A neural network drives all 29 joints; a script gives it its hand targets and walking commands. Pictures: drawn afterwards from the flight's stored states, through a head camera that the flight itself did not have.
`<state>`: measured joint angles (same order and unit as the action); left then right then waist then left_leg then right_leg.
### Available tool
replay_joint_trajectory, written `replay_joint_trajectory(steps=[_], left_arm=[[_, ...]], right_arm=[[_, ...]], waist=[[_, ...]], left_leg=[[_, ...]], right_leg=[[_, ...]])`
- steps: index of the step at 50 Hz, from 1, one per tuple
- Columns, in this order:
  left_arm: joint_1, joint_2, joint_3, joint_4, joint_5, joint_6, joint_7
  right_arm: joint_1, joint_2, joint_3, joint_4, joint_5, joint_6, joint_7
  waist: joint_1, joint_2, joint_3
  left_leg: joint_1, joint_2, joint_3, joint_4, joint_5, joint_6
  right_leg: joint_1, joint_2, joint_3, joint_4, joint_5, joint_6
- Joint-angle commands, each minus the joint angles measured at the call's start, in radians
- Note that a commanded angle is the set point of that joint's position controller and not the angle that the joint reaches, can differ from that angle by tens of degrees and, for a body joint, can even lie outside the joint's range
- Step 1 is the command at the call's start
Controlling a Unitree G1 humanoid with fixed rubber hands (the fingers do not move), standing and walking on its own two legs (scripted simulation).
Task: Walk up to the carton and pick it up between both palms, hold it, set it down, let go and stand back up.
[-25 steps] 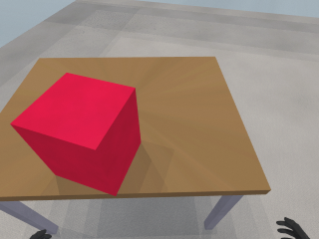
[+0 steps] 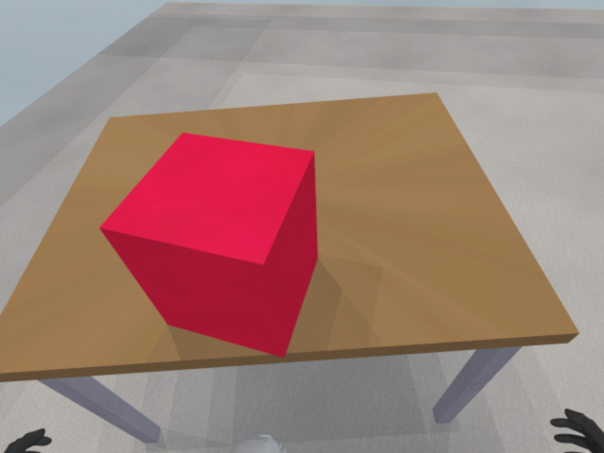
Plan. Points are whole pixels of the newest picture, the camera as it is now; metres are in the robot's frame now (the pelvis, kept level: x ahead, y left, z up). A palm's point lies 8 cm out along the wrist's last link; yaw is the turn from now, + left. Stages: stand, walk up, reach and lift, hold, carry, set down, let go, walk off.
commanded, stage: walk up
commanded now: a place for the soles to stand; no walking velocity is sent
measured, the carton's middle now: (233, 246) +0.41 +0.13 +0.03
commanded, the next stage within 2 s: none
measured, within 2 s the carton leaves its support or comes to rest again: neither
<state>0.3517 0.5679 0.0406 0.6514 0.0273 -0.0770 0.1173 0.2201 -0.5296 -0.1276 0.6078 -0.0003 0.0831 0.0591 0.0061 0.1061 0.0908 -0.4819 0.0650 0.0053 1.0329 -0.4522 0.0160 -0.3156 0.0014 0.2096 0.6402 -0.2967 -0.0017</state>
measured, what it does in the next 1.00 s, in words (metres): steps to the left: left foot, then right foot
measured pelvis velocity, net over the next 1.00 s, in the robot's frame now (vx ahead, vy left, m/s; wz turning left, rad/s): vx -0.02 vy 0.29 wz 0.12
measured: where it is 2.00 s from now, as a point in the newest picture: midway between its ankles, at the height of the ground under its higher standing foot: outside the picture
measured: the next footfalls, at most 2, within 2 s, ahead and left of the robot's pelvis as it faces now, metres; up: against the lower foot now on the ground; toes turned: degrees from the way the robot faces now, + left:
left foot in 0.08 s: +0.08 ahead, +0.15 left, +0.00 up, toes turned +4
right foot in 0.44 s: +0.03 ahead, +0.00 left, +0.00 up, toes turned +3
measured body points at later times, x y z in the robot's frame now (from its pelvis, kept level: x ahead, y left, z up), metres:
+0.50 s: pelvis -0.02 +0.18 +0.00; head +0.02 +0.21 +0.44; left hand -0.03 +0.57 -0.09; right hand +0.13 -0.16 -0.05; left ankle -0.01 +0.25 -0.64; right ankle -0.01 +0.00 -0.72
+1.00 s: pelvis -0.02 +0.29 +0.00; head +0.02 +0.37 +0.44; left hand +0.05 +0.64 -0.13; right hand +0.06 -0.08 -0.01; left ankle -0.04 +0.41 -0.71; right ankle +0.01 +0.10 -0.61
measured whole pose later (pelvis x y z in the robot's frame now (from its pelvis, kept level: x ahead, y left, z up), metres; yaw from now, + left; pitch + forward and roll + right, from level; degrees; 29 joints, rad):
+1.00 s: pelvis -0.02 +0.29 +0.00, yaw +7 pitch -3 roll -3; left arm 0.27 0.54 0.09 0.69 0.06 0.09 -0.03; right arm 0.44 -0.47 -0.11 0.66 0.00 -0.07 -0.10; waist -0.02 -0.13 0.17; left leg -0.27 -0.02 -0.15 0.75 -0.42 -0.02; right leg -0.55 0.03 0.13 1.31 -0.29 -0.02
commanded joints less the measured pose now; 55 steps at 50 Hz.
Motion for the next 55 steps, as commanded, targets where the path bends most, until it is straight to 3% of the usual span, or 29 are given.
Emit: replay_joint_trajectory(steps=[1, 3, 4, 5, 7, 12, 15, 16, 18, 19, 20, 21, 22, 23, 24, 25, 26, 28, 30, 31, 33, 34, 35, 36, 37, 38, 42, 48, 55], left_arm=[[-0.114, 0.281, 0.111, -0.037, 0.023, -0.016, 0.007], [-0.124, 0.161, 0.073, -0.031, 0.02, -0.004, 0.017], [-0.054, 0.08, 0.042, -0.031, 0.006, 0.005, 0.027], [0.029, 0.116, 0.048, 0.011, -0.006, 0.025, 0.033], [-0.012, 0.189, 0.063, 0.046, -0.015, 0.034, 0.036], [0.146, 0.19, 0.089, 0.123, -0.013, 0.052, 0.001], [0.255, 0.151, 0.098, 0.131, -0.004, 0.042, -0.004], [0.378, 0.153, 0.109, 0.153, -0.001, 0.036, -0.008], [0.563, 0.144, 0.125, 0.205, -0.008, 0.032, -0.004], [0.518, 0.109, 0.133, 0.197, -0.015, 0.029, 0.008], [0.47, 0.12, 0.137, 0.181, -0.022, 0.016, 0.019], [0.295, 0.124, 0.147, 0.135, -0.017, 0.005, 0.039], [0.103, 0.141, 0.152, 0.033, 0.012, -0.01, 0.04], [0.004, 0.169, 0.131, -0.038, 0.023, -0.021, 0.047], [-0.155, 0.17, 0.091, -0.069, 0.016, -0.025, 0.041], [-0.244, 0.261, 0.106, -0.066, 0.019, -0.035, 0.046], [-0.238, 0.251, 0.104, -0.044, 0.013, -0.045, 0.043], [-0.194, 0.19, 0.093, -0.056, 0.025, -0.029, -0.002], [-0.112, 0.15, 0.088, -0.019, 0.049, 0.003, -0.035], [-0.106, 0.097, 0.079, -0.018, 0.048, 0.03, -0.049], [0.008, 0.011, 0.053, -0.001, 0.047, 0.073, -0.062], [0.059, 0.03, 0.054, -0.008, 0.031, 0.091, -0.072], [-0.077, 0.067, 0.054, -0.029, 0.032, 0.093, -0.07], [-0.14, 0.123, 0.069, -0.033, 0.028, 0.096, -0.075], [-0.182, 0.153, 0.084, -0.006, 0.024, 0.112, -0.086], [-0.099, 0.136, 0.089, 0.011, 0.023, 0.128, -0.098], [-0.029, 0.085, 0.075, -0.022, 0.047, 0.162, -0.133], [-0.13, 0.077, 0.081, -0.066, 0.049, 0.175, -0.151], [-0.145, 0.1, 0.092, -0.088, 0.048, 0.165, -0.153]], right_arm=[[0.116, -0.174, -0.087, -0.057, -0.075, -0.019, 0.025], [0.301, -0.218, -0.11, 0.023, -0.091, -0.036, 0.015], [0.278, -0.268, -0.11, 0.012, -0.09, -0.038, 0.004], [0.129, -0.272, -0.102, -0.033, -0.082, -0.041, 0.0], [-0.02, -0.268, -0.09, -0.066, -0.067, -0.025, 0.002], [0.039, -0.174, -0.087, -0.071, -0.065, -0.042, -0.012], [0.03, -0.148, -0.086, -0.084, -0.046, -0.033, -0.015], [-0.045, -0.17, -0.091, -0.113, -0.041, -0.027, -0.013], [-0.153, -0.135, -0.086, -0.138, -0.053, -0.006, -0.016], [-0.164, -0.119, -0.077, -0.15, -0.053, -0.003, -0.02], [-0.169, -0.102, -0.069, -0.16, -0.032, -0.011, -0.021], [-0.08, -0.066, -0.056, -0.145, -0.016, -0.017, -0.024], [0.061, -0.031, -0.04, -0.125, -0.026, -0.013, -0.023], [0.094, -0.098, -0.057, -0.085, -0.027, -0.007, -0.02], [0.197, -0.139, -0.065, -0.051, -0.025, -0.008, -0.014], [0.122, -0.173, -0.087, -0.048, -0.017, 0.006, -0.011], [0.114, -0.189, -0.077, -0.064, -0.031, 0.009, -0.023], [0.174, -0.146, -0.054, -0.007, -0.005, -0.02, -0.027], [0.276, -0.105, -0.059, 0.092, 0.029, -0.085, -0.028], [0.371, -0.141, -0.076, 0.131, 0.014, -0.107, -0.042], [0.317, -0.216, -0.067, 0.103, -0.026, -0.122, -0.084], [0.233, -0.319, -0.076, 0.071, -0.006, -0.123, -0.093], [0.107, -0.375, -0.088, 0.056, 0.022, -0.125, -0.103], [0.084, -0.356, -0.096, 0.048, 0.007, -0.14, -0.119], [0.127, -0.299, -0.086, 0.064, -0.014, -0.154, -0.133], [0.193, -0.268, -0.084, 0.099, -0.013, -0.155, -0.149], [0.315, -0.136, -0.064, 0.123, 0.008, -0.159, -0.173], [0.394, -0.164, -0.049, 0.096, 0.005, -0.164, -0.197], [0.356, -0.221, -0.065, 0.049, -0.014, -0.177, -0.198]], waist=[[-0.129, -0.323, -0.019], [-0.235, -0.019, -0.024], [-0.205, 0.241, 0.054], [-0.125, 0.156, 0.089], [-0.089, 0.155, 0.166], [-0.05, 0.055, 0.072], [-0.015, 0.137, 0.01], [0.046, 0.2, -0.047], [0.138, 0.172, -0.114], [0.165, 0.079, -0.111], [0.183, -0.172, -0.121], [0.121, -0.544, -0.147], [0.0, -0.378, -0.221], [-0.047, -0.15, -0.153], [-0.163, 0.054, -0.096], [-0.171, -0.084, 0.045], [-0.169, -0.03, 0.105], [-0.14, -0.189, 0.051], [-0.133, -0.197, -0.044], [-0.181, -0.062, -0.033], [-0.079, 0.016, 0.031], [0.007, 0.098, 0.038], [-0.021, 0.166, 0.136], [-0.018, 0.043, 0.176], [-0.026, -0.05, 0.223], [0.0, -0.018, 0.174], [0.001, 0.009, -0.011], [-0.036, -0.04, -0.01], [-0.032, 0.025, 0.001]], left_leg=[[0.213, 0.075, -0.086, -0.204, 0.095, 0.048], [0.447, 0.046, -0.174, -0.48, 0.05, 0.014], [0.293, 0.17, -0.405, -0.702, -0.147, -0.005], [0.124, 0.247, -0.502, -0.865, -0.363, -0.017], [-0.021, 0.201, -0.492, -0.971, -0.466, -0.047], [0.201, 0.086, -0.283, -0.85, -0.202, -0.129], [0.311, -0.012, -0.106, -0.823, 0.315, -0.281], [0.256, -0.057, -0.019, -0.77, 0.513, -0.364], [0.222, -0.129, 0.085, -0.545, 0.746, -0.388], [0.243, -0.099, 0.044, -0.301, 0.934, -0.302], [0.157, -0.117, 0.047, 0.049, 0.887, -0.198], [-0.098, -0.094, -0.132, 0.47, -0.07, -0.071], [-0.165, 0.0, -0.41, 0.586, -0.34, -0.016], [-0.039, -0.02, -0.51, 0.726, -0.294, -0.006], [0.015, -0.059, -0.489, 0.594, -0.129, 0.005], [0.001, -0.037, -0.413, 0.666, -0.137, -0.016], [-0.058, -0.017, -0.389, 0.565, -0.083, -0.024], [0.069, 0.056, -0.216, 0.002, -0.096, -0.015], [0.316, 0.01, -0.12, -0.543, 0.226, -0.024], [0.419, -0.034, -0.163, -0.653, 0.303, -0.064], [0.285, 0.041, -0.411, -0.483, 0.16, -0.087], [0.152, 0.237, -0.698, -0.609, 0.241, -0.059], [0.047, 0.299, -0.987, -0.869, 0.012, 0.001], [0.058, 0.255, -0.961, -0.856, -0.08, 0.006], [0.094, 0.169, -0.72, -0.762, 0.093, -0.098], [0.174, 0.132, -0.582, -0.67, 0.327, -0.154], [0.406, 0.064, -0.409, -0.524, 0.602, -0.135], [0.428, 0.101, -0.446, -0.462, 0.718, -0.072], [0.366, 0.207, -0.49, -0.427, 0.677, 0.183]], right_leg=[[-0.282, -0.212, 0.158, -0.112, -0.1, -0.168], [-0.473, 0.004, -0.013, 0.296, -0.181, -0.068], [-0.557, 0.164, -0.09, 0.548, -0.362, -0.03], [-0.489, 0.14, -0.071, 0.606, -0.276, -0.026], [-0.401, 0.074, -0.049, 0.598, -0.187, -0.016], [-0.291, 0.062, -0.144, 0.529, -0.092, 0.018], [-0.126, 0.084, -0.244, 0.346, -0.168, 0.028], [0.045, 0.1, -0.269, 0.256, -0.267, 0.02], [0.26, 0.083, -0.391, -0.095, -0.217, -0.007], [0.274, 0.04, -0.421, -0.277, -0.049, -0.037], [0.356, -0.028, -0.358, -0.395, 0.212, -0.075], [0.432, -0.194, -0.039, -0.274, 0.466, -0.171], [0.3, -0.41, 0.366, -0.128, 0.357, -0.264], [-0.045, -0.562, 0.544, -0.251, 0.079, -0.356], [-0.12, -0.453, 0.381, -0.27, -0.095, -0.288], [-0.288, -0.571, 0.381, -0.328, -0.022, -0.35], [-0.225, -0.462, 0.243, -0.26, 0.086, -0.307], [-0.13, -0.238, -0.054, -0.059, 0.161, -0.156], [-0.036, -0.096, -0.231, 0.316, 0.162, -0.082], [-0.143, -0.059, -0.225, 0.53, 0.018, -0.06], [-0.396, 0.021, -0.041, 0.675, -0.334, -0.057], [-0.388, 0.059, 0.014, 0.744, -0.286, -0.039], [-0.421, 0.035, 0.04, 0.827, -0.248, -0.015], [-0.445, 0.006, 0.093, 0.826, -0.196, -0.001], [-0.478, -0.005, 0.097, 0.788, -0.108, -0.008], [-0.462, -0.002, 0.086, 0.769, -0.036, -0.02], [-0.428, 0.025, 0.012, 0.723, 0.064, -0.019], [-0.461, 0.032, -0.003, 0.649, 0.008, -0.006], [-0.439, -0.027, 0.011, 0.62, -0.076, -0.001]])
